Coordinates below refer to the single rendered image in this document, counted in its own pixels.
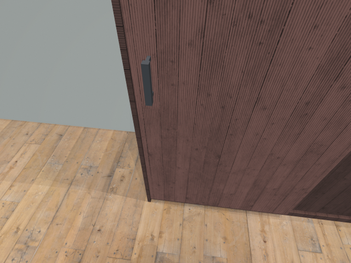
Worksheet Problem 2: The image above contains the handle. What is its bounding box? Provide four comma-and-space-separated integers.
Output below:
141, 56, 154, 106

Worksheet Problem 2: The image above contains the wardrobe door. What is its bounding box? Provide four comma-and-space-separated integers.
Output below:
120, 0, 351, 215
293, 151, 351, 216

